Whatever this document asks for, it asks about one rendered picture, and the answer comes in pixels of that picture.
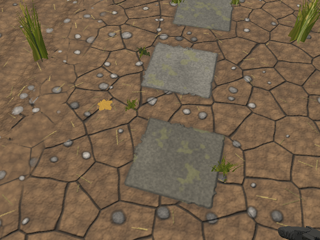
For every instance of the robot right hand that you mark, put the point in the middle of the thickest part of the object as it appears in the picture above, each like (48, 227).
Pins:
(299, 233)

